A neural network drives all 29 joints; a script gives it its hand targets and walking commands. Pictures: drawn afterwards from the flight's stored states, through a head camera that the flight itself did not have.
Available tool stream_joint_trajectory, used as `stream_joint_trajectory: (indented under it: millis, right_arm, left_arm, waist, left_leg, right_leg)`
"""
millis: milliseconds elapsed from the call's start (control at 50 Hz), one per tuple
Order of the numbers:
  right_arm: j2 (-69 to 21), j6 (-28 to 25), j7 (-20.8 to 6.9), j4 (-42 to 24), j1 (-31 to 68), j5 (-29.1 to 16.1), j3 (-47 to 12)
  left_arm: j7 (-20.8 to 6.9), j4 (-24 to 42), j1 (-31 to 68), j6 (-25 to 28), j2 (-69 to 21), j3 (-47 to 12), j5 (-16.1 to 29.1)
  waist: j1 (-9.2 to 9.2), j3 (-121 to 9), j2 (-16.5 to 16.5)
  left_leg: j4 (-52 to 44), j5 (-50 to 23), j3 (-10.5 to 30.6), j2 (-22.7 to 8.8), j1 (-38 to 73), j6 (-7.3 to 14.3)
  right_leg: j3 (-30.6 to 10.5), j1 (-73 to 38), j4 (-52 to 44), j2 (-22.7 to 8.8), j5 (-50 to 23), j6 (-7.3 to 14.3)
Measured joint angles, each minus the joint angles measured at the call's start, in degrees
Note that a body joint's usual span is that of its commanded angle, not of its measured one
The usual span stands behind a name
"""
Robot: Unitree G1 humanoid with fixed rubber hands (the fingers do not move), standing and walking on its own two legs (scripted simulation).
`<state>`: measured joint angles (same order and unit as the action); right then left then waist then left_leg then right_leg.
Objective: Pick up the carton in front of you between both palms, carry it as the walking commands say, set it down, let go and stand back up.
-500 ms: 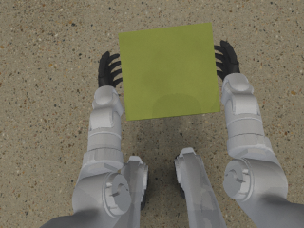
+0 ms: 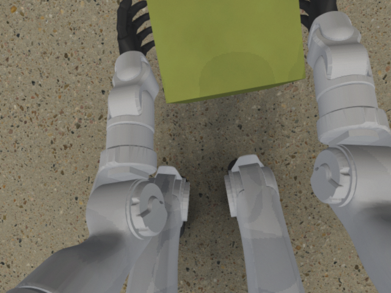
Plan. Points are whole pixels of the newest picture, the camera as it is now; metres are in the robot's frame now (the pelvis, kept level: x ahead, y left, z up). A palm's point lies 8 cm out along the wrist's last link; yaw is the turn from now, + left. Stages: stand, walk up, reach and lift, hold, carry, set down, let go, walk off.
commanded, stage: set down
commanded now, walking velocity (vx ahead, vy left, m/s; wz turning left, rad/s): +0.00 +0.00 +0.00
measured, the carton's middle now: (221, 42) +0.53 -0.09 -0.21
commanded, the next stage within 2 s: none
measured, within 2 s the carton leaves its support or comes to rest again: rests again in 0.70 s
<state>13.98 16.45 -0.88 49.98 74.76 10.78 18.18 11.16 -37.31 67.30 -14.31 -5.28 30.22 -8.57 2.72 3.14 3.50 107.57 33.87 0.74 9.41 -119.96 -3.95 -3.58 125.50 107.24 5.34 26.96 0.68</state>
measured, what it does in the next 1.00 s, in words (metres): lowers itself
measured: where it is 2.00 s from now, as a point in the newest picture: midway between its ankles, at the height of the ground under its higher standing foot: (210, 210)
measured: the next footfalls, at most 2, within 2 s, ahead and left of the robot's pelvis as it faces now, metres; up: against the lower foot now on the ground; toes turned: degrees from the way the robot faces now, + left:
none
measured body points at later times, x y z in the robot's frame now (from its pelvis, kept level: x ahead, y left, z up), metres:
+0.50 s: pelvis +0.00 +0.00 -0.06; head +0.37 -0.06 +0.18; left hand +0.54 +0.05 -0.23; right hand +0.55 -0.25 -0.23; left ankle +0.09 +0.12 -0.42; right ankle +0.11 -0.10 -0.42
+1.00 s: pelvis -0.01 +0.00 -0.08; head +0.35 -0.06 +0.16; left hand +0.54 +0.06 -0.25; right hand +0.54 -0.25 -0.26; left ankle +0.09 +0.12 -0.42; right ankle +0.11 -0.10 -0.42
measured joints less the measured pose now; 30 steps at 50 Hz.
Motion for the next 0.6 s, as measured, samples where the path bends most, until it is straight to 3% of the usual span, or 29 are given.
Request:
stream_joint_trajectory:
  millis: [180, 360, 600]
  right_arm:
    - [4.5, -0.41, 0.05, 3.45, 7.35, -3.1, -3.8]
    - [7.29, -1.4, 0.22, 5.48, 9.36, -6.92, -6.19]
    - [8.75, -2.25, -1.23, 9.33, 10.02, -7.5, -5.5]
  left_arm:
    - [2.06, -1.14, 5.84, 0.22, 1.87, -1.52, 2.79]
    - [4.09, -2.67, 8.27, 0.79, 3.52, -5.18, 6.24]
    - [3.26, -6.78, 9.83, 1.69, 4.31, -6.0, 6.47]
  waist:
    - [0.59, 7.65, 0.45]
    - [1.49, 13.79, -0.08]
    - [1.93, 15.84, 0.68]
  left_leg:
    - [6.61, 1.34, -0.63, 0.66, -4.05, -0.63]
    - [11.95, 3.17, 0.34, 2.36, -4.08, -1.55]
    - [14.9, 2.67, -0.02, 2.88, -5.07, -1.03]
  right_leg:
    - [0.21, 4.42, 6.72, 0.03, 0.88, 0.15]
    - [2.37, 3.87, 12.29, -2.58, 3.68, 1.77]
    - [2.94, 3.9, 14.9, -4.02, 4.0, 1.65]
